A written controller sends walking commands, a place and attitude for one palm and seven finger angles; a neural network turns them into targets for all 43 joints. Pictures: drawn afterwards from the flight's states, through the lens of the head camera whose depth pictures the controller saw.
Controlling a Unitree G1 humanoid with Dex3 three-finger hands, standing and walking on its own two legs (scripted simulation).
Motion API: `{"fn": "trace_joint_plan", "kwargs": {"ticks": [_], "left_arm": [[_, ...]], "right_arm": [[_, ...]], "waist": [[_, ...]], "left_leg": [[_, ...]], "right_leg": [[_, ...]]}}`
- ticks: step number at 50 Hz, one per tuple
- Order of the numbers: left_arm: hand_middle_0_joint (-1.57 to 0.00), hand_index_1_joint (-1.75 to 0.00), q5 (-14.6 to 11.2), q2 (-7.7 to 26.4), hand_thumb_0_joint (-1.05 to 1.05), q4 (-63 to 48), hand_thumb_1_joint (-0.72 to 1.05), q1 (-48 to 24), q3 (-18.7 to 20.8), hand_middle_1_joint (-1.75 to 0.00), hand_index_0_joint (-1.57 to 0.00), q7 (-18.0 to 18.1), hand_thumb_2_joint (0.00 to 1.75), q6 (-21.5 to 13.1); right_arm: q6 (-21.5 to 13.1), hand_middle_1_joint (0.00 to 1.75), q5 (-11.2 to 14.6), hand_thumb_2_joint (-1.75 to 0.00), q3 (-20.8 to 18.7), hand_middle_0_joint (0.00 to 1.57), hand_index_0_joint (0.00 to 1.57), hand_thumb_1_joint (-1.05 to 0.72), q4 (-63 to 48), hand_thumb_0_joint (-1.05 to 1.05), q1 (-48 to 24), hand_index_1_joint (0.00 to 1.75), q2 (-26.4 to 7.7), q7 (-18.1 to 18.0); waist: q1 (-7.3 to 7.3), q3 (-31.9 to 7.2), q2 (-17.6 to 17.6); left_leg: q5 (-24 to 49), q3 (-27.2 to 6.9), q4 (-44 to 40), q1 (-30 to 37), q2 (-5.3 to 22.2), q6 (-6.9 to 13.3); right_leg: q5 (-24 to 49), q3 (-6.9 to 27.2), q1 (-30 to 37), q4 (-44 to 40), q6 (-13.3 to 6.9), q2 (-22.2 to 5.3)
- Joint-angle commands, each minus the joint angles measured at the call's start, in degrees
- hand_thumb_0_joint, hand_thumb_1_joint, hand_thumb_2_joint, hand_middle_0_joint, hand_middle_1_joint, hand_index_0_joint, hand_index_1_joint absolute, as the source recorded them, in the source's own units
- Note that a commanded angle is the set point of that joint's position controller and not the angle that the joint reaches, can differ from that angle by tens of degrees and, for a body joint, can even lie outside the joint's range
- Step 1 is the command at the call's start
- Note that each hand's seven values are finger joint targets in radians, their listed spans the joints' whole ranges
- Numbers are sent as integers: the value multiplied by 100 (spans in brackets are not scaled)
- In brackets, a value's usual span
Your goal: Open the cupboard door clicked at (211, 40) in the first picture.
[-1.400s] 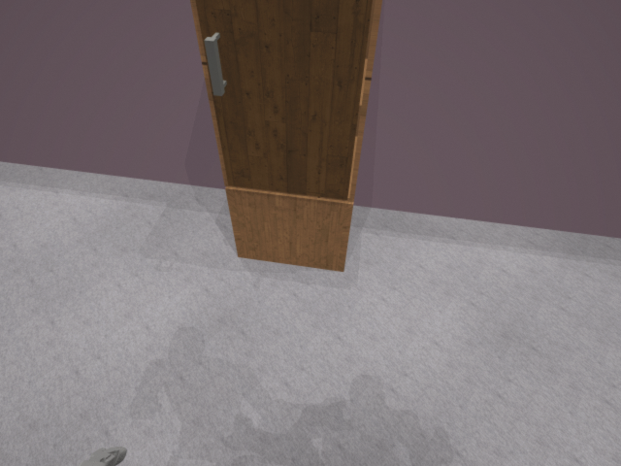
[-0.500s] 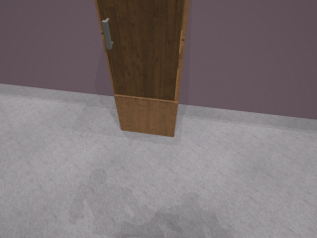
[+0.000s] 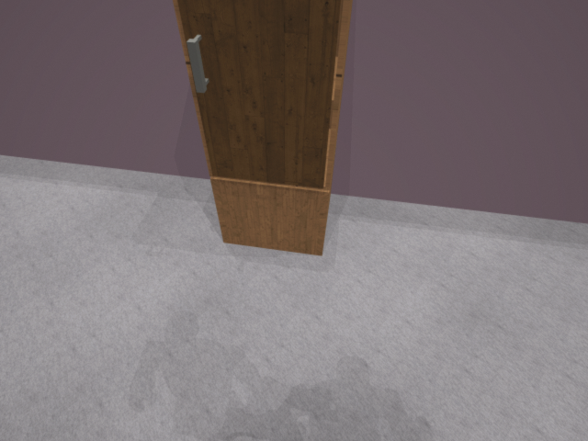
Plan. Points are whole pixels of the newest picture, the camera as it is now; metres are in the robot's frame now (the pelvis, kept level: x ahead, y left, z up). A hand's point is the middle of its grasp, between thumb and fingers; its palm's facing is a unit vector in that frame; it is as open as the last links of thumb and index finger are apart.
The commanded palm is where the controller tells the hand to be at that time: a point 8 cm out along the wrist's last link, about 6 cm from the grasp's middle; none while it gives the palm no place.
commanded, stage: look at it before walking up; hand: left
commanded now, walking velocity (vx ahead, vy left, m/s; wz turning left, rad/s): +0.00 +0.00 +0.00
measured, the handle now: (199, 63) +1.01 +0.32 +0.06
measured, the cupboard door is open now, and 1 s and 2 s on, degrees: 0 0 0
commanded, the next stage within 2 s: walk to a spot facing it in 0.04 s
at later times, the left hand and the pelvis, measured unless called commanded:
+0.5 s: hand out of the picture +0.03 +0.24 -0.19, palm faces +0.14 -0.96 -0.25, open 7.4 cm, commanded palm none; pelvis -0.02 +0.03 -0.02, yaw +10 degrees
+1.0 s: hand out of the picture -0.05 +0.28 -0.16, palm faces +0.41 -0.88 -0.25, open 7.4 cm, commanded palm none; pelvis -0.04 +0.05 +0.00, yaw +25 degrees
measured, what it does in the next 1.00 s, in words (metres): lifts its right foot, turning left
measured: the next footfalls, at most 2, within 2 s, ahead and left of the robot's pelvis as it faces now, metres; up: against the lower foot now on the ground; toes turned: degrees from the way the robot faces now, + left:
right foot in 1.10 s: +0.04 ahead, -0.05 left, +0.00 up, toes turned +26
left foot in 1.62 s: +0.08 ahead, +0.30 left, +0.00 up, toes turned +57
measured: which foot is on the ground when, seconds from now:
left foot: down 0.00-1.00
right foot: down 0.00-0.52, up 0.54-1.00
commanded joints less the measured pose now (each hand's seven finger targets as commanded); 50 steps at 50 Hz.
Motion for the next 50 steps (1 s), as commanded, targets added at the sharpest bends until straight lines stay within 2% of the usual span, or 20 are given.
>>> {"fn": "trace_joint_plan", "kwargs": {"ticks": [1, 9, 12, 14, 16, 18, 20, 22, 24, 25, 26, 27, 28, 29, 30, 33, 38, 41, 44, 50], "left_arm": [[-20, -30, -15, 1205, 0, -352, 90, -247, 273, -30, -20, 57, 90, -129], [-20, -30, -22, 1214, 0, -380, 90, -258, 296, -30, -20, 59, 90, -105], [-20, -30, -29, 672, 0, -369, 90, 67, 234, -30, -20, 120, 90, 63], [-20, -30, -22, 700, 0, -458, 90, 192, 271, -30, -20, 141, 90, 128], [-20, -30, -2, 858, 0, -575, 90, 319, 365, -30, -20, 160, 90, 154], [-20, -30, 33, 977, 0, -757, 90, 393, 445, -30, -20, 183, 90, 153], [-20, -30, 85, 894, 0, -909, 90, 274, 483, -30, -20, 237, 90, 124], [-20, -30, 103, 868, 0, -1065, 90, 0, 516, -30, -20, 230, 90, 95], [-20, -30, 51, 797, 0, -1117, 90, 8, 542, -30, -20, 199, 90, 138], [-20, -30, 16, 601, 0, -1166, 90, 103, 507, -30, -20, 174, 90, 182], [-20, -30, -40, 151, 0, -1337, 90, 135, 447, -30, -20, 135, 90, 245], [-20, -30, 5, 128, 0, -1466, 90, -92, 428, -30, -20, 163, 90, 297], [-20, -30, 12, 186, 0, -1411, 90, -60, 477, -30, -20, 148, 90, 334], [-20, -30, 23, 118, 0, -1337, 90, -145, 518, -30, -20, 139, 90, 349], [-20, -30, 45, 190, 0, -1270, 90, -100, 545, -30, -20, 98, 90, 323], [-20, -30, 39, 42, 0, -1094, 90, 218, 577, -30, -20, 71, 90, 282], [-20, -30, 34, -35, 0, -1130, 90, 164, 617, -30, -20, 99, 90, 275], [-20, -30, 40, -41, 0, -1150, 90, 208, 630, -30, -20, 69, 90, 254], [-20, -30, 54, 4, 0, -1200, 90, 200, 633, -30, -20, 24, 90, 240], [-20, -30, 6, -58, 0, -1212, 90, 758, 581, -30, -20, -14, 90, 159]], "right_arm": [[-126, 30, -6, -90, -249, 20, 20, -90, -354, 0, -250, 30, -1154, -69], [-96, 30, -11, -90, -248, 20, 20, -90, -395, 0, -300, 30, -1162, -52], [46, 30, -29, -90, -139, 20, 20, -90, -431, 0, -24, 30, -522, -23], [125, 30, -32, -90, -161, 20, 20, -90, -528, 0, 62, 30, -476, -12], [183, 30, -28, -90, -227, 20, 20, -90, -674, 0, 116, 30, -456, -2], [262, 30, -32, -90, -305, 20, 20, -90, -838, 0, 138, 30, -380, -11], [272, 30, -14, -90, -384, 20, 20, -90, -930, 0, 203, 30, -370, 1], [236, 30, 36, -90, -381, 20, 20, -90, -946, 0, 449, 30, -151, 54], [205, 30, 7, -90, -391, 20, 20, -90, -888, 0, 876, 30, -79, 76], [162, 30, -21, -90, -427, 20, 20, -90, -852, 0, 1137, 30, -239, 85], [120, 30, -69, -90, -573, 20, 20, -90, -892, 0, 1345, 30, -777, 49], [137, 30, -66, -90, -629, 20, 20, -90, -860, 0, 1514, 30, -1007, -4], [161, 30, -67, -90, -610, 20, 20, -90, -913, 0, 1294, 30, -895, -29], [152, 30, -72, -90, -598, 20, 20, -90, -1008, 0, 1045, 30, -729, -62], [135, 30, -73, -90, -554, 20, 20, -90, -1096, 0, 808, 30, -562, -77], [78, 30, -58, -90, -528, 20, 20, -90, -1129, 0, 793, 30, -383, -115], [98, 30, -49, -90, -601, 20, 20, -90, -1099, 0, 1065, 30, -294, -123], [123, 30, -80, -90, -642, 20, 20, -90, -1095, 0, 1210, 30, -317, -104], [142, 30, -107, -90, -690, 20, 20, -90, -1114, 0, 1207, 30, -381, -80], [150, 30, -136, -90, -715, 20, 20, -90, -1226, 0, 933, 30, -440, -43]], "waist": [[-18, -261, -71], [0, -177, -34], [39, -87, -45], [75, -90, -214], [116, -210, -604], [171, -128, -1242], [122, -135, -1169], [-95, -181, -937], [-258, -329, -787], [-354, -413, 15], [-404, -184, 1930], [-459, -230, 1750], [-329, -195, 1030], [-263, -13, 1069], [-157, 38, 711], [-84, -166, 410], [-196, -311, 528], [-263, -458, 648], [-289, -220, 745], [-65, -148, 941]], "left_leg": [[731, -564, -361, 33, 667, 173], [800, -629, -315, -74, 638, 177], [844, -590, 10, -554, 566, 100], [775, -580, 331, -874, 461, 82], [543, -391, 1032, -1157, 249, 35], [-1317, -79, 2340, -1540, 12, -58], [-1886, -90, 3289, -1693, 188, -83], [-1741, -21, 2477, -1410, 367, -139], [-466, 292, 1196, -589, 239, -144], [370, -123, 442, 63, 354, -44], [1671, -2254, -347, 146, 1692, 545], [1858, -2924, -627, -196, 2225, 1035], [623, -2606, -729, -468, 2082, 1103], [-299, -2564, -870, -761, 1739, 902], [-580, -2428, -827, -863, 1567, 808], [-282, -1988, -771, -545, 1180, 687], [-210, -2205, -752, -118, 1046, 769], [-1532, -2580, -969, 73, 975, 751], [-2592, -2967, -1208, -298, 900, 771], [-2196, -3018, -1241, -972, 564, 714]], "right_leg": [[765, 606, 7, -438, -200, -663], [713, 503, 37, -372, -170, -695], [606, 377, 31, -110, -51, -789], [551, 432, 47, -41, -92, -950], [651, 625, 119, -122, -343, -1391], [1052, 987, 23, -398, -897, -2060], [1920, 806, -24, -290, -1191, -2280], [2561, 225, -18, 241, -996, -2133], [1925, -304, -426, 951, -514, -1850], [970, -617, -994, 1816, -162, -1475], [-1974, -899, -2278, 3124, 376, -538], [-2586, -225, -2372, 3978, 328, -324], [-2113, 70, -2272, 4273, 222, -522], [-1685, 127, -2409, 4426, 235, -557], [-1296, 174, -2447, 4494, 261, -580], [-733, 148, -2385, 4362, 358, -525], [-743, 147, -2457, 3864, 459, -421], [-922, 111, -2407, 3454, 442, -299], [-1164, 19, -2207, 2978, 368, -149], [-1458, -233, -789, 1366, 120, 237]]}}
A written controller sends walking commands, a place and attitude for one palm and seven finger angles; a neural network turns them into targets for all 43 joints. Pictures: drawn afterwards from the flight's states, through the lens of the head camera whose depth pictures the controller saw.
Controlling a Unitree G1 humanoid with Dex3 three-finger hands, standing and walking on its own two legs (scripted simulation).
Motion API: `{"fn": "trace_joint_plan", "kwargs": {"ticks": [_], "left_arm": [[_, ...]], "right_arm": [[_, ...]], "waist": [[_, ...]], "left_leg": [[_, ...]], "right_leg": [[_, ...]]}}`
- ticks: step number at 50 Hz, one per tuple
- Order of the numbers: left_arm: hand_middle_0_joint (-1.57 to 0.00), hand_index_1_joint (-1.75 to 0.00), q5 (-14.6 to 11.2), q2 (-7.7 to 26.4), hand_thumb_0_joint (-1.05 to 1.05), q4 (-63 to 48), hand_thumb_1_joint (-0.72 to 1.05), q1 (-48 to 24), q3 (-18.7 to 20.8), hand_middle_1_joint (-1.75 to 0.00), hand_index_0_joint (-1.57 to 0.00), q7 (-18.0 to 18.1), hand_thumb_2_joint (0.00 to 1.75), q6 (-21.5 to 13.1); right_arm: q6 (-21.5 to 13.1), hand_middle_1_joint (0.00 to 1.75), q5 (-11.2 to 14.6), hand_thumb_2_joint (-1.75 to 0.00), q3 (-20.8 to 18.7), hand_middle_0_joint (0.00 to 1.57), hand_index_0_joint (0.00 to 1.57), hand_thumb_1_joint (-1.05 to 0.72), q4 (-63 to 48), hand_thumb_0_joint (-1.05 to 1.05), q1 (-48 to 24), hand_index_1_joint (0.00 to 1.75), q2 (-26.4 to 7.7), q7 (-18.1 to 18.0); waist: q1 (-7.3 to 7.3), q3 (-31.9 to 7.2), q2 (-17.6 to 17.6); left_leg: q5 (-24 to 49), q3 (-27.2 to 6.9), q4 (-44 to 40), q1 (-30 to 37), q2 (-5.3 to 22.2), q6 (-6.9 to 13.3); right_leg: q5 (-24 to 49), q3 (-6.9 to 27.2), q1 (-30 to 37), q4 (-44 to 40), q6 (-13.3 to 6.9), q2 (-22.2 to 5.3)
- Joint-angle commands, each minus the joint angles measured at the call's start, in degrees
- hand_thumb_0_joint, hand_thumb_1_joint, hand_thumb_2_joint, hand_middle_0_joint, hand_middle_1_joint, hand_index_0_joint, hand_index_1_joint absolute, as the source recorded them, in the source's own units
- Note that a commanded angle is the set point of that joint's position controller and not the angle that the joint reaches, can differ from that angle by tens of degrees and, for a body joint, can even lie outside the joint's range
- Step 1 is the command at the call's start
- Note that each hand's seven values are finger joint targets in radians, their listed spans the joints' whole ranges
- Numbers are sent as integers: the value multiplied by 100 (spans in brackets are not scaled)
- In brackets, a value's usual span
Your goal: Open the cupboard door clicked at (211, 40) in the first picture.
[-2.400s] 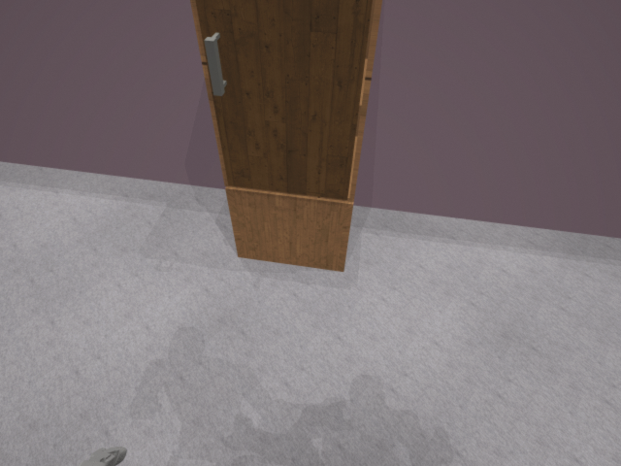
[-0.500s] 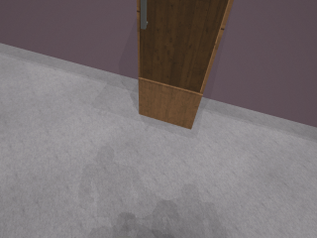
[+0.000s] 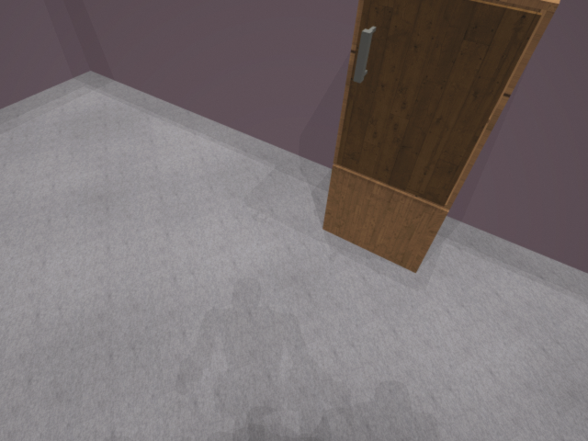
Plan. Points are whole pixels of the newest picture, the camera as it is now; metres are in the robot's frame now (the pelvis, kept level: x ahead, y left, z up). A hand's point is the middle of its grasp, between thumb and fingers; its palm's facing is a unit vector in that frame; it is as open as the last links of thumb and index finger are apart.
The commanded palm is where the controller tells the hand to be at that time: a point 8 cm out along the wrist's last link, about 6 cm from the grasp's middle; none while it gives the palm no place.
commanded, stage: walk to a spot facing it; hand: left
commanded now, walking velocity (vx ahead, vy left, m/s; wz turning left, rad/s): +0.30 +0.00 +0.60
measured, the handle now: (365, 54) +1.06 -0.19 +0.06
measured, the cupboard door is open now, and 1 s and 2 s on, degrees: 0 0 0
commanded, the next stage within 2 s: turn to face it in 0.56 s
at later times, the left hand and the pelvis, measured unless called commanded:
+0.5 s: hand out of the picture -0.05 +0.14 -0.17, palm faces +0.42 -0.88 -0.22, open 7.4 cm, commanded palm none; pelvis +0.09 +0.01 -0.01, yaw +21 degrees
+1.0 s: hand (99, 401) +0.22 +0.32 -0.18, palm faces +0.45 -0.88 -0.17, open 7.4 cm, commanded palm none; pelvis +0.24 +0.13 -0.01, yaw +22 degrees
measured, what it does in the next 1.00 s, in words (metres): walks ahead, turning left: right foot, then left foot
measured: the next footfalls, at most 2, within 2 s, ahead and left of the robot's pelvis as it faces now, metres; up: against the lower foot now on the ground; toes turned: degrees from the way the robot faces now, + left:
right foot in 0.10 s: +0.03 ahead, -0.12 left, +0.00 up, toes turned +2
left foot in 0.62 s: +0.21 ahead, +0.18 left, +0.00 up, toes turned +32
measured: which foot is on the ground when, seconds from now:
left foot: down 0.00-0.10, up 0.12-0.60, down 0.62-1.00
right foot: up 0.00-0.08, down 0.10-0.62, up 0.64-1.00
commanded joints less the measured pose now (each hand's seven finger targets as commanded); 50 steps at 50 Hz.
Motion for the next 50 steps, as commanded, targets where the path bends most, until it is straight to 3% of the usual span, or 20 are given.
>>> {"fn": "trace_joint_plan", "kwargs": {"ticks": [1, 3, 4, 5, 6, 7, 9, 11, 18, 24, 26, 28, 29, 30, 31, 32, 35, 37, 40, 50], "left_arm": [[-20, -30, -63, 438, 0, -333, 90, 671, 109, -30, -20, -16, 90, -179], [-20, -30, -56, 565, 0, -170, 90, 1394, 152, -30, -20, 17, 90, -228], [-20, -30, 38, 899, 0, -238, 90, 1481, 198, -30, -20, 90, 90, -281], [-20, -30, 70, 1195, 0, -367, 90, 1257, 164, -30, -20, 146, 90, -331], [-20, -30, -39, 1111, 0, -495, 90, 810, 127, -30, -20, 163, 90, -379], [-20, -30, -41, 1106, 0, -615, 90, 319, 144, -30, -20, 127, 90, -441], [-20, -30, -49, 748, 0, -479, 90, 311, 45, -30, -20, 84, 90, -612], [-20, -30, -48, 443, 0, -295, 90, 544, -58, -30, -20, 77, 90, -687], [-20, -30, 30, 280, 0, 219, 90, 1797, -109, -30, -20, 138, 90, -755], [-20, -30, 74, 368, 0, 411, 90, 2260, -93, -30, -20, 164, 90, -717], [-20, -30, 71, 567, 0, 396, 90, 2135, -28, -30, -20, 149, 90, -719], [-20, -30, 48, 838, 0, 355, 90, 1983, 37, -30, -20, 127, 90, -722], [-20, -30, 0, 884, 0, 281, 90, 1779, 54, -30, -20, 95, 90, -739], [-20, -30, -75, 682, 0, 100, 90, 1751, 20, -30, -20, -16, 90, -754], [-20, -30, -143, 358, 0, -216, 90, 1439, -37, -30, -20, -46, 90, -727], [-20, -30, -163, 476, 0, -335, 90, 1028, 11, -30, -20, 12, 90, -657], [-20, -30, -46, 67, 0, 107, 90, 1165, -49, -30, -20, 62, 90, -526], [-20, -30, 28, -228, 0, 404, 90, 1637, -97, -30, -20, 71, 90, -350], [-20, -30, -9, -281, 0, 573, 90, 1873, -96, -30, -20, 103, 90, -201], [-20, -30, -6, -51, 0, -194, 90, 63, 63, -30, -20, -41, 90, -14]], "right_arm": [[-95, 30, -35, -90, -321, 20, 20, -90, -484, 0, -300, 30, -1214, -27], [-68, 30, 26, -90, -307, 20, 20, -90, -607, 0, -714, 30, -1073, -3], [-57, 30, 112, -90, -242, 20, 20, -90, -689, 0, -685, 30, -697, 2], [-122, 30, 66, -90, -185, 20, 20, -90, -832, 0, -568, 30, -499, 2], [-156, 30, -62, -90, -259, 20, 20, -90, -881, 0, -803, 30, -869, 55], [-114, 30, -66, -90, -279, 20, 20, -90, -862, 0, -493, 30, -801, 138], [-49, 30, -84, -90, -285, 20, 20, -90, -628, 0, -380, 30, -819, 263], [-47, 30, -75, -90, -251, 20, 20, -90, -583, 0, -306, 30, -675, 321], [-26, 30, -40, -90, -93, 20, 20, -90, -776, 0, -1320, 30, -411, 358], [-116, 30, -34, -90, 76, 20, 20, -90, -1006, 0, -2278, 30, -196, 430], [-187, 30, -41, -90, 62, 20, 20, -90, -936, 0, -1899, 30, -239, 390], [-277, 30, -66, -90, -29, 20, 20, -90, -678, 0, -838, 30, -501, 276], [-302, 30, -91, -90, -127, 20, 20, -90, -470, 0, 62, 30, -802, 226], [-313, 30, -111, -90, -277, 20, 20, -90, -316, 0, 789, 30, -1475, 158], [-365, 30, -2, -90, -431, 20, 20, -90, -262, 0, 1057, 30, -2038, 59], [-338, 30, 143, -90, -412, 20, 20, -90, -202, 0, 956, 30, -1937, 28], [-557, 30, 91, -90, -90, 20, 20, -90, -439, 0, -300, 30, -909, -105], [-632, 30, 84, -90, 52, 20, 20, -90, -313, 0, -572, 30, -558, -128], [-627, 30, 103, -90, 110, 20, 20, -90, -155, 0, -585, 30, -449, -148], [-437, 30, 10, -90, -23, 20, 20, -90, -80, 0, -128, 30, -561, -231]], "waist": [[375, 107, 924], [779, 251, 615], [824, 266, -552], [703, 510, -1724], [533, 917, -936], [172, 647, -685], [103, 878, -960], [88, 978, -773], [494, 1160, -913], [758, 1364, -1038], [551, 1028, -1113], [73, 148, -1199], [-438, -542, -860], [-666, -1278, 134], [-696, -1811, 874], [-569, -1710, 18], [98, -403, -350], [451, 163, 112], [637, 163, 564], [247, 867, 475]], "left_leg": [[-2715, -1979, -1249, -274, 1143, 88], [-2882, -1457, -610, -1567, 772, -292], [-2944, -711, 962, -2771, 420, -450], [-2393, 454, 2737, -3683, -52, -630], [-1945, 114, 3448, -3312, 432, -514], [-1474, 256, 3911, -2905, 455, -549], [-848, 518, 4549, -2639, 752, -614], [-369, 719, 4709, -2643, 835, -663], [-210, 1112, 4404, -3160, 1088, -648], [-576, 1734, 2535, -2485, 991, -441], [-926, 2113, 1992, -1674, 667, -274], [-1147, 2289, 1459, -153, 237, -25], [-519, 1968, 787, 1309, 369, 106], [457, 376, 825, 3133, 1624, 545], [2550, -1970, 630, 4061, 3118, 1258], [3081, -1698, 336, 3839, 3281, 1350], [3095, 90, -9, 1459, 2607, 542], [3384, 796, -310, 524, 2137, 252], [3518, 1221, -471, 426, 1968, 56], [2749, 1407, -299, 1089, 2417, 380]], "right_leg": [[-86, -253, 824, -1299, -227, 357], [478, -238, 2383, -2520, -355, 235], [-496, 1049, 3140, -3303, -682, -1002], [-1845, 2869, 2927, -4052, -1039, -2618], [-1745, 2585, 1607, -4256, -1039, -2781], [-1237, 1983, 1410, -4234, -1003, -2485], [-994, 1113, 851, -4201, -667, -1879], [111, 231, 1065, -3985, -569, -1566], [2483, -671, 2040, -3451, -571, -1636], [4194, -1273, 2264, -3123, -630, -1752], [5699, -1546, 2422, -2494, -618, -1824], [6982, -1816, 2406, -837, -489, -1875], [6213, -1818, 1749, 608, -324, -1840], [2323, -1610, 92, 2404, -40, -1136], [-853, -846, -1703, 3888, 80, -485], [-435, -221, -1905, 4232, -45, -669], [363, 25, -1341, 3533, 13, -1057], [543, -77, -823, 2892, 26, -910], [1015, -43, -665, 2404, 5, -685], [1133, -249, -1311, 761, -48, -490]]}}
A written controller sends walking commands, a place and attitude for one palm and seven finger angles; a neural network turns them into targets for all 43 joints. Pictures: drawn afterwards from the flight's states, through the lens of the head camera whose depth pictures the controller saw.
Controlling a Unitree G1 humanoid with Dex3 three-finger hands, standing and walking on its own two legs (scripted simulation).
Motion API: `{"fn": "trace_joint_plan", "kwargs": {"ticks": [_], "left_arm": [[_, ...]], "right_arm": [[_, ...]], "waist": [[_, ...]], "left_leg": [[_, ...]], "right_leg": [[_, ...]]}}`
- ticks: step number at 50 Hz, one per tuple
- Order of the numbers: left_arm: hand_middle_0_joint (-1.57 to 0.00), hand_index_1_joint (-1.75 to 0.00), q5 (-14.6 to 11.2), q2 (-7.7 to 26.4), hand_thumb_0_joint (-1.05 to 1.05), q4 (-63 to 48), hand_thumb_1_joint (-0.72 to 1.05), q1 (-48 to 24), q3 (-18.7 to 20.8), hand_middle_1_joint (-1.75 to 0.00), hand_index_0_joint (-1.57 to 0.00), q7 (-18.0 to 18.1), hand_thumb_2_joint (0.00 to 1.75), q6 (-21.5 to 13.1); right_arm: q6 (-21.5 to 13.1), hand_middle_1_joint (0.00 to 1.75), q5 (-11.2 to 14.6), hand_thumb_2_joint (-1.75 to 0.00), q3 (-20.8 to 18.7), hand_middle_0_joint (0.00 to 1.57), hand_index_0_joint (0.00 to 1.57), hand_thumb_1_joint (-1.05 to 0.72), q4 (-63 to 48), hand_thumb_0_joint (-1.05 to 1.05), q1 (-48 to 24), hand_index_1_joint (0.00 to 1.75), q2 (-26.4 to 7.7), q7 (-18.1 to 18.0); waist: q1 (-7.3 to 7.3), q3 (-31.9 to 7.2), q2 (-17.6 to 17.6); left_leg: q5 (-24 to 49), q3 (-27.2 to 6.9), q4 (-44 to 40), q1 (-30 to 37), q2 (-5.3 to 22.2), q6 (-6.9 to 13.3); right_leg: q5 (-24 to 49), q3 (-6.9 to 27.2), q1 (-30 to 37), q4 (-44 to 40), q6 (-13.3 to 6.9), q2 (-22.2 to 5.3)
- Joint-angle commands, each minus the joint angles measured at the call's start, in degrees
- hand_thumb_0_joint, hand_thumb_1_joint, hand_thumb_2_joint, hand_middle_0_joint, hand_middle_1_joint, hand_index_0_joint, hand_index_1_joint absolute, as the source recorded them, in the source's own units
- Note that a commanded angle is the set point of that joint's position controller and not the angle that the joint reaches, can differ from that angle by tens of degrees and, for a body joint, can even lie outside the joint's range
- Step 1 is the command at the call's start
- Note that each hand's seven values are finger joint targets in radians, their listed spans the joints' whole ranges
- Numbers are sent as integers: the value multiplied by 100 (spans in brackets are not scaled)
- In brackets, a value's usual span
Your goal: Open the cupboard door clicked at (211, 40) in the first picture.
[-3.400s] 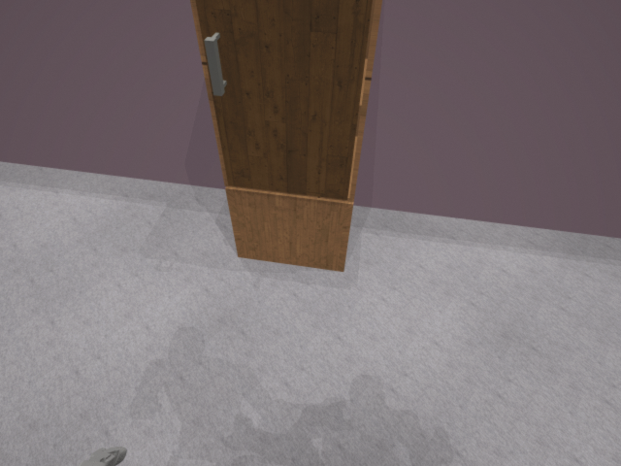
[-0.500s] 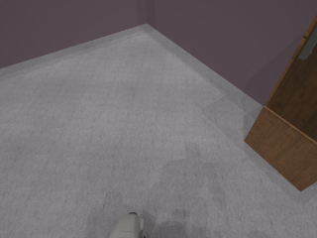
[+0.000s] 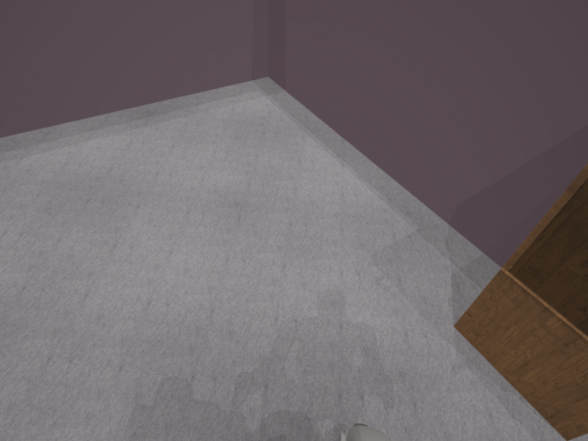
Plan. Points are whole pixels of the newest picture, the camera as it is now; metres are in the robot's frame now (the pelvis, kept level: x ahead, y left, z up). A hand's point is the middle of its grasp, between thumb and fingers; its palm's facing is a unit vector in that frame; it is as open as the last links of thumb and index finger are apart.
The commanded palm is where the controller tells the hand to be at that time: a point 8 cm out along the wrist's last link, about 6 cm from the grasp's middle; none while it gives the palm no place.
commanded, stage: turn to face it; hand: left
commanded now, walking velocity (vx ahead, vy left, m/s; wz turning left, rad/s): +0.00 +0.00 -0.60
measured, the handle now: out of the picture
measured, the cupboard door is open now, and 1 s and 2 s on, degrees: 0 0 0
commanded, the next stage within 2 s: take the last steps up to it in 1.42 s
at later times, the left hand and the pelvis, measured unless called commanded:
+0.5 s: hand (195, 425) +0.18 +0.17 -0.16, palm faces -0.23 -0.94 -0.24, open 7.4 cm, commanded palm none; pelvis +0.06 -0.01 +0.00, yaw -17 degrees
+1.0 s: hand (198, 368) +0.26 +0.18 -0.17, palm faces -0.54 -0.82 -0.21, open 7.4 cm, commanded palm none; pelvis +0.08 +0.06 +0.01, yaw -36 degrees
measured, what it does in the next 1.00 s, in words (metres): steps on the spot, turning right: right foot, then left foot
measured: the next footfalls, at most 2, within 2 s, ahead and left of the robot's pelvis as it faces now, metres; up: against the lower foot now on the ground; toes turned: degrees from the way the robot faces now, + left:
right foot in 0.16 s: +0.11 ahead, -0.13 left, +0.00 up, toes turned -13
left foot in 0.62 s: +0.15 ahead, +0.12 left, +0.00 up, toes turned -18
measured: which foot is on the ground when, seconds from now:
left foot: down 0.00-0.16, up 0.18-0.60, down 0.62-1.00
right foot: up 0.00-0.14, down 0.16-0.62, up 0.64-1.00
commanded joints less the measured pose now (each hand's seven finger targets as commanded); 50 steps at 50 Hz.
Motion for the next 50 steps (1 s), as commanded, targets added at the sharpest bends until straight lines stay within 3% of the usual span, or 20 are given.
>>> {"fn": "trace_joint_plan", "kwargs": {"ticks": [1, 5, 7, 8, 9, 10, 12, 15, 17, 19, 26, 29, 30, 31, 32, 33, 35, 38, 45, 50], "left_arm": [[-20, -30, -3, 337, 0, -400, 90, -149, 122, -30, -20, -69, 90, 21], [-20, -30, 18, 421, 0, -525, 90, -65, 128, -30, -20, -81, 90, -66], [-20, -30, 40, 648, 0, -367, 90, 679, 199, -30, -20, -80, 90, -182], [-20, -30, 86, 1106, 0, -252, 90, 1226, 297, -30, -20, -39, 90, -299], [-20, -30, -18, 1546, 0, -167, 90, 1500, 386, -30, -20, 20, 90, -319], [-20, -30, -102, 1472, 0, -245, 90, 1334, 363, -30, -20, 103, 90, -272], [-20, -30, -95, 1220, 0, -447, 90, 550, 321, -30, -20, 127, 90, -217], [-20, -30, -46, 1053, 0, -605, 90, -136, 252, -30, -20, 125, 90, -236], [-20, -30, -25, 1125, 0, -605, 90, -198, 262, -30, -20, 83, 90, -223], [-20, -30, -20, 1153, 0, -576, 90, -85, 282, -30, -20, 34, 90, -199], [-20, -30, 25, 1352, 0, -647, 90, -30, 398, -30, -20, -4, 90, -120], [-20, -30, -37, 1316, 0, -735, 90, -320, 397, -30, -20, 2, 90, -59], [-20, -30, -82, 1082, 0, -831, 90, -373, 351, -30, -20, -1, 90, -39], [-20, -30, -139, 727, 0, -987, 90, -273, 279, -30, -20, -59, 90, -21], [-20, -30, -36, 856, 0, -1001, 90, -364, 302, -30, -20, -63, 90, -7], [-20, -30, 37, 1011, 0, -827, 90, -311, 357, -30, -20, -59, 90, 62], [-20, -30, 34, 1049, 0, -731, 90, -156, 417, -30, -20, -171, 90, 80], [-20, -30, 6, 830, 0, -665, 90, -86, 342, -30, -20, -207, 90, 110], [-20, -30, -16, 722, 0, -820, 90, -590, 280, -30, -20, -209, 90, 160], [-20, -30, -24, 600, 0, -882, 90, -855, 212, -30, -20, -216, 90, 145]], "right_arm": [[-11, 30, -74, -90, -227, 20, 20, -90, -182, 0, 459, 30, -776, -75], [75, 30, -69, -90, -320, 20, 20, -90, -161, 0, 524, 30, -985, -68], [103, 30, -7, -90, -349, 20, 20, -90, -242, 0, 449, 30, -1091, -29], [121, 30, 62, -90, -339, 20, 20, -90, -373, 0, 461, 30, -945, 18], [105, 30, 56, -90, -257, 20, 20, -90, -643, 0, 200, 30, -624, 40], [163, 30, 65, -90, -246, 20, 20, -90, -700, 0, 28, 30, -719, -55], [238, 30, 38, -90, -234, 20, 20, -90, -664, 0, -283, 30, -605, 1], [404, 30, -15, -90, -270, 20, 20, -90, -485, 0, 62, 30, -562, 47], [456, 30, -31, -90, -271, 20, 20, -90, -455, 0, 206, 30, -543, 67], [448, 30, -36, -90, -289, 20, 20, -90, -525, 0, 45, 30, -577, 77], [292, 30, 35, -90, -264, 20, 20, -90, -811, 0, -326, 30, -607, 26], [210, 30, 76, -90, -276, 20, 20, -90, -679, 0, 238, 30, -699, -40], [157, 30, 68, -90, -321, 20, 20, -90, -632, 0, 515, 30, -949, -55], [130, 30, -14, -90, -412, 20, 20, -90, -730, 0, 434, 30, -1538, -49], [198, 30, -33, -90, -434, 20, 20, -90, -828, 0, 277, 30, -1683, -39], [194, 30, -61, -90, -346, 20, 20, -90, -831, 0, -74, 30, -1291, -58], [149, 30, -43, -90, -244, 20, 20, -90, -1060, 0, -536, 30, -1039, -80], [114, 30, -39, -90, -258, 20, 20, -90, -932, 0, -181, 30, -976, -77], [129, 30, -32, -90, -339, 20, 20, -90, -668, 0, 549, 30, -994, -61], [164, 30, -65, -90, -426, 20, 20, -90, -524, 0, 614, 30, -1140, -9]], "waist": [[-232, 522, 775], [-187, 148, 751], [201, -333, 489], [415, -853, -524], [404, -1002, -1389], [379, -1028, -715], [181, -600, -256], [-215, -292, -89], [-268, -246, -260], [-157, -195, -445], [13, -430, -825], [-281, -713, -764], [-411, -827, 9], [-343, -673, 1819], [-351, -355, 1831], [-219, -91, 1582], [25, 115, 1069], [-55, -96, 1138], [-364, -84, 1120], [-482, -198, 1319]], "left_leg": [[4151, -642, -447, -7, 2005, 355], [5170, -455, 486, 403, 2192, 238], [4980, -155, 1806, 35, 1908, -107], [3126, 150, 3457, -1120, 1342, -481], [-1611, -24, 4900, -2624, 293, -864], [-1735, -1034, 5130, -2731, 565, -794], [-1026, -1187, 4948, -2927, 841, -823], [-456, -1168, 4325, -2296, 848, -931], [-233, -1085, 3969, -2203, 779, -972], [-152, -1050, 3583, -2238, 714, -991], [-596, -970, 1776, -1729, 425, -966], [241, -890, 168, -577, 330, -894], [538, -1344, -521, 186, 877, -772], [1098, -2886, -1059, 606, 2437, -318], [1468, -3147, -1000, -91, 3109, 162], [1409, -2745, -1034, -670, 2772, 118], [1752, -1880, -886, -908, 2230, 33], [2497, -1079, -657, -290, 1867, -61], [2786, -926, -601, 364, 2243, 165], [2770, -605, -469, 335, 2451, 246]], "right_leg": [[-358, -80, -35, -732, -91, -35], [-835, -390, 713, -1623, -297, 278], [34, -379, 1957, -2661, -419, 380], [2251, 1018, 3199, -3133, -915, -577], [5472, 2905, 3899, -3289, -1807, -1861], [5124, 2590, 3752, -3316, -2109, -1981], [3420, 2054, 3122, -3559, -1772, -1347], [1929, 1518, 1823, -3966, -1387, -926], [1148, 1440, 1547, -4090, -1285, -699], [620, 1605, 1550, -4138, -1249, -570], [1423, 2219, 1935, -3629, -1326, -530], [1666, 2245, 1583, -3043, -942, -259], [878, 1846, 982, -2462, -657, 158], [-1364, 989, -251, -1250, -261, 943], [-2285, 622, -305, -6, -98, 744], [-1869, 850, -180, 615, 6, 549], [-1355, 582, -88, 1212, 15, 441], [-924, 402, -196, 1478, 125, 409], [-1098, 154, -259, 640, 194, 151], [-1439, -157, 275, -459, 77, 81]]}}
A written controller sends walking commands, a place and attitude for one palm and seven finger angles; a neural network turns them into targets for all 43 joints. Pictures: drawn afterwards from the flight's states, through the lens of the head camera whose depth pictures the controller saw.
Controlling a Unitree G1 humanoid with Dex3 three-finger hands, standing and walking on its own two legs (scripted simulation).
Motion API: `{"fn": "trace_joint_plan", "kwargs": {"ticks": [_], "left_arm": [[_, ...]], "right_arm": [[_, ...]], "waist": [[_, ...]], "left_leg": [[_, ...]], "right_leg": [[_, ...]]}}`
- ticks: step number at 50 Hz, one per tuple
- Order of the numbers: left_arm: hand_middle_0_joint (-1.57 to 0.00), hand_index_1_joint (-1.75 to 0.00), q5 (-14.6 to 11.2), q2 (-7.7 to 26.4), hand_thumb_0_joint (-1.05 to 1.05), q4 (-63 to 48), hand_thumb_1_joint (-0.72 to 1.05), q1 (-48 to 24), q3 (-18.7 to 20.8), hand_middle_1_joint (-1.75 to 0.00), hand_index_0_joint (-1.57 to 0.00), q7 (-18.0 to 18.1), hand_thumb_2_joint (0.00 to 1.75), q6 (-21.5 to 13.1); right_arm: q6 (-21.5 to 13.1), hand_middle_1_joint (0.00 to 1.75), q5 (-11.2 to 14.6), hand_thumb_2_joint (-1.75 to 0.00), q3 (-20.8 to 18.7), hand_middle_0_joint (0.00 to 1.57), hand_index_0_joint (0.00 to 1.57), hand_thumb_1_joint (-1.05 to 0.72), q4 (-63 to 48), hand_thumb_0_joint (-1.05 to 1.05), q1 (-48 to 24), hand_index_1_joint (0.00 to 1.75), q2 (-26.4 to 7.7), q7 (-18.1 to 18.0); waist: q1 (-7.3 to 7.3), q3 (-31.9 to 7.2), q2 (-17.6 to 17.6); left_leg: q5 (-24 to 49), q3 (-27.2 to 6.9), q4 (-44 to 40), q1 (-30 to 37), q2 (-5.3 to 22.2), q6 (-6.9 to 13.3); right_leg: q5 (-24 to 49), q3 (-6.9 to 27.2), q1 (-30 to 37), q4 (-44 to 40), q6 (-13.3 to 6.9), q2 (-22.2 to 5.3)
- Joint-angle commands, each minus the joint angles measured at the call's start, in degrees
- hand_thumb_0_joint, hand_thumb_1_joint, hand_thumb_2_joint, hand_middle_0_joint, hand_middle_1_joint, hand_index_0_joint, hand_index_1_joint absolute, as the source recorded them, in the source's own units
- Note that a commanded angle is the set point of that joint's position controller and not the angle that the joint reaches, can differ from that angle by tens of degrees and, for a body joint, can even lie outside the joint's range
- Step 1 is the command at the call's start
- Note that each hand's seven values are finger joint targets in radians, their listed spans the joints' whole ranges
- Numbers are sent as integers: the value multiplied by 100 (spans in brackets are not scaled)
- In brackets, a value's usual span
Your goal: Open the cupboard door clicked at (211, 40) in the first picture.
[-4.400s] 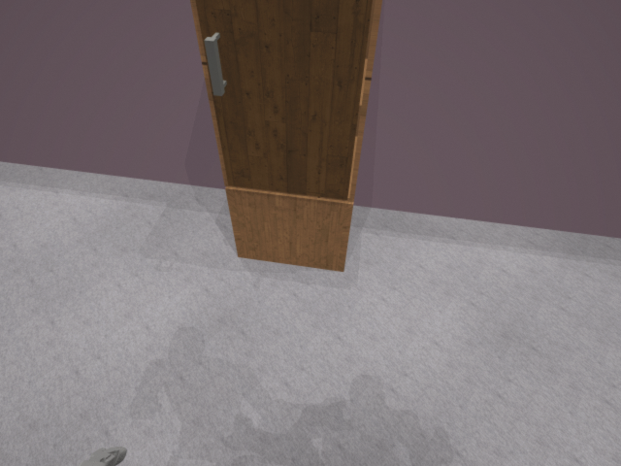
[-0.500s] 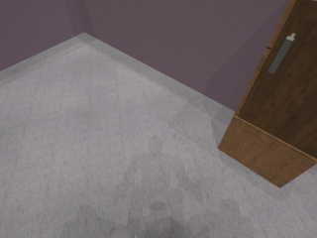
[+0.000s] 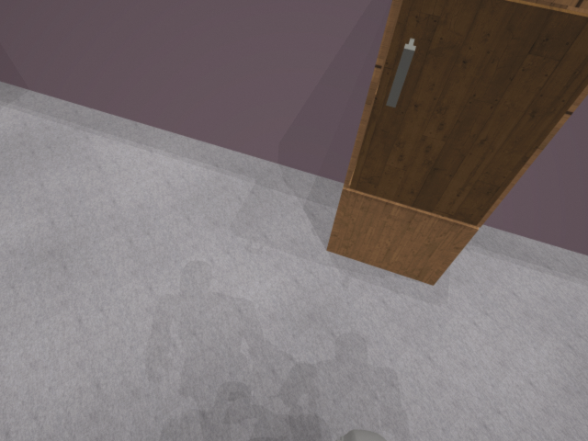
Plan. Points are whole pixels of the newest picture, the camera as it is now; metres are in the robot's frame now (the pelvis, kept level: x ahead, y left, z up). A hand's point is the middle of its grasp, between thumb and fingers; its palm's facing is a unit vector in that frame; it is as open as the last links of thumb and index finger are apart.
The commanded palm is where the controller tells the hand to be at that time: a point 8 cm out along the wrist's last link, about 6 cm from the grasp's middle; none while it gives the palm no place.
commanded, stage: turn to face it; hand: left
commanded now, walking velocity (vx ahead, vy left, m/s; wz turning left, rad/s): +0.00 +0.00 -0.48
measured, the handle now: (401, 73) +0.85 -0.20 +0.07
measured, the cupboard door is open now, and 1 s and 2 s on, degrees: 0 0 0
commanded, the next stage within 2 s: take the last steps up to it in 0.42 s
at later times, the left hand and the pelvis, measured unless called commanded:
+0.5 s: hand out of the picture +0.10 +0.12 -0.15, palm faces -0.16 -0.96 -0.23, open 7.4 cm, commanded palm none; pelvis -0.01 -0.05 +0.00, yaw -11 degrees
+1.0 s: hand out of the picture +0.11 +0.15 -0.18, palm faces -0.29 -0.94 -0.16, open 7.4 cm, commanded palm none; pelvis +0.04 -0.03 +0.01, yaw -20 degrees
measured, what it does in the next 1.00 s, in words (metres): steps on the spot, turning right: right foot, then left foot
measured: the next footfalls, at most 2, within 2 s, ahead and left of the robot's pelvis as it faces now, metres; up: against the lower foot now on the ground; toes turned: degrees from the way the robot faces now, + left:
right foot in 0.18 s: +0.02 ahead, -0.15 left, +0.00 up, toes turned -13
left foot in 0.66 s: +0.05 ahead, +0.08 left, +0.00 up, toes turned -8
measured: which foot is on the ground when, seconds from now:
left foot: down 0.00-0.16, up 0.18-0.64, down 0.66-1.00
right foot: up 0.00-0.16, down 0.18-0.66, up 0.68-1.00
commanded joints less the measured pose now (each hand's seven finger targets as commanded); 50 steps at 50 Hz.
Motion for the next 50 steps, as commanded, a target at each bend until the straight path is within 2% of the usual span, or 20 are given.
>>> {"fn": "trace_joint_plan", "kwargs": {"ticks": [1, 5, 7, 8, 9, 10, 12, 14, 16, 26, 28, 31, 32, 33, 34, 35, 37, 40, 45, 50], "left_arm": [[-20, -30, -27, 109, 0, -597, 90, -556, -10, -30, -20, -33, 90, -207], [-20, -30, -28, 88, 0, -557, 90, -376, -41, -30, -20, 17, 90, -329], [-20, -30, -6, 374, 0, -358, 90, 251, 14, -30, -20, 68, 90, -450], [-20, -30, 53, 1056, 0, -252, 90, 675, 128, -30, -20, 160, 90, -541], [-20, -30, -52, 1370, 0, -163, 90, 852, 176, -30, -20, 236, 90, -504], [-20, -30, -80, 1202, 0, -164, 90, 779, 139, -30, -20, 279, 90, -475], [-20, -30, -55, 911, 0, -282, 90, 160, 102, -30, -20, 305, 90, -478], [-20, -30, -71, 585, 0, -330, 90, -134, -18, -30, -20, 274, 90, -522], [-20, -30, -73, 532, 0, -310, 90, -117, -41, -30, -20, 257, 90, -580], [-20, -30, 6, 603, 0, -58, 90, 377, 20, -30, -20, 261, 90, -554], [-20, -30, 20, 616, 0, -12, 90, 368, 33, -30, -20, 244, 90, -540], [-20, -30, -19, 570, 0, 23, 90, 134, 39, -30, -20, 198, 90, -522], [-20, -30, -59, 349, 0, 16, 90, 179, -10, -30, -20, 166, 90, -513], [-20, -30, -97, -27, 0, -64, 90, 254, -76, -30, -20, 103, 90, -497], [-20, -30, -34, 26, 0, -242, 90, -18, -59, -30, -20, 68, 90, -478], [-20, -30, 32, 260, 0, -309, 90, -182, 4, -30, -20, 14, 90, -476], [-20, -30, 105, 265, 0, 43, 90, 167, 79, -30, -20, -55, 90, -437], [-20, -30, 59, -2, 0, 356, 90, 556, 16, -30, -20, -101, 90, -468], [-20, -30, 60, -81, 0, 405, 90, 448, -35, -30, -20, -71, 90, -438], [-20, -30, 41, -188, 0, 255, 90, -315, -133, -30, -20, -125, 90, -471]], "right_arm": [[-66, 30, -41, -90, -389, 20, 20, -90, -159, 0, 384, 30, -1231, -23], [-49, 30, -47, -90, -438, 20, 20, -90, -55, 0, 366, 30, -1318, 37], [-30, 30, 15, -90, -404, 20, 20, -90, -63, 0, 348, 30, -1218, 70], [8, 30, 53, -90, -282, 20, 20, -90, -264, 0, 273, 30, -772, 106], [94, 30, 30, -90, -211, 20, 20, -90, -475, 0, -90, 30, -693, 71], [165, 30, 42, -90, -234, 20, 20, -90, -450, 0, -84, 30, -785, 24], [237, 30, 6, -90, -249, 20, 20, -90, -266, 0, -119, 30, -746, 33], [237, 30, -37, -90, -284, 20, 20, -90, -67, 0, 90, 30, -793, 54], [217, 30, -37, -90, -277, 20, 20, -90, 53, 0, 298, 30, -754, 60], [172, 30, 16, -90, -209, 20, 20, -90, -112, 0, -374, 30, -635, 13], [130, 30, 11, -90, -177, 20, 20, -90, -131, 0, -365, 30, -588, 15], [-25, 30, -5, -90, -148, 20, 20, -90, 63, 0, 317, 30, -550, 8], [-104, 30, -12, -90, -164, 20, 20, -90, 192, 0, 670, 30, -707, -27], [-150, 30, -81, -90, -281, 20, 20, -90, 271, 0, 982, 30, -1280, -54], [-112, 30, -103, -90, -357, 20, 20, -90, 204, 0, 1065, 30, -1690, -78], [-105, 30, -85, -90, -335, 20, 20, -90, 84, 0, 797, 30, -1678, -74], [-196, 30, -85, -90, -183, 20, 20, -90, 62, 0, 278, 30, -1102, -107], [-328, 30, -30, -90, -99, 20, 20, -90, 143, 0, 439, 30, -827, -119], [-399, 30, 0, -90, -102, 20, 20, -90, 489, 0, 1196, 30, -693, -145], [-413, 30, -55, -90, -112, 20, 20, -90, 816, 0, 1766, 30, -628, -144]], "waist": [[-281, -506, 1251], [-207, -745, 1308], [149, -1014, 628], [387, -1043, -1294], [484, -1071, -1571], [410, -992, -916], [188, -463, -1010], [-26, -207, -723], [-97, -390, -682], [174, -497, -609], [170, -506, -754], [-145, -588, -723], [-285, -640, -89], [-422, -544, 1658], [-508, -3, 2092], [-419, 346, 1468], [-51, 520, 1161], [39, 289, 837], [-99, 150, 957], [-326, 430, 974]], "left_leg": [[2542, -1008, -752, 864, 1572, 550], [2778, -760, -221, 762, 1604, 370], [2095, -309, 918, -43, 1341, -151], [-797, -84, 2187, -1691, 621, -535], [-2168, -759, 3155, -2286, 136, -661], [-1880, -1257, 3627, -2269, 209, -609], [-1207, -1506, 3979, -2414, 162, -608], [-500, -1581, 3947, -2295, 148, -662], [-260, -1528, 3752, -2136, 59, -720], [-710, -1480, 2311, -1665, -209, -680], [-826, -1416, 1817, -1237, -257, -607], [-222, -1201, 163, 81, -362, -484], [-146, -1423, -586, 1023, -168, -416], [-1686, -3201, -1444, 1397, 1185, -73], [-2787, -4435, -2155, 683, 2189, 370], [-3116, -4476, -2360, 56, 2371, 591], [-2218, -3414, -2281, -311, 1560, 124], [-518, -2182, -1963, 44, 978, -103], [742, -1744, -1722, 735, 1064, -19], [1464, -1699, -1663, 1098, 1344, 460]], "right_leg": [[-259, -284, -287, -886, -136, 1], [23, -445, 469, -2182, -359, 157], [1474, -223, 1920, -3654, -532, -12], [2989, 1621, 2918, -4152, -1004, -1418], [4562, 2319, 2642, -4003, -1583, -2068], [4380, 1850, 2370, -3943, -1766, -2036], [2775, 1648, 1713, -4247, -1515, -1458], [2728, 1134, 1388, -4290, -1282, -1064], [3170, 903, 1536, -4201, -1216, -886], [2779, 1573, 1638, -4171, -1597, -973], [1863, 1779, 1386, -4336, -1615, -960], [266, 1645, 770, -4058, -1314, -610], [-354, 1393, -6, -3527, -1076, -245], [-887, 629, -1065, -2066, -722, 524], [-983, 157, -1584, -799, -534, 655], [-580, 527, -1575, -240, -572, 254], [267, 513, -1334, 447, -476, 242], [1107, 347, -1212, 788, -351, 233], [1407, 297, -1687, 757, -235, 66], [1169, -33, -1956, -161, -217, -223]]}}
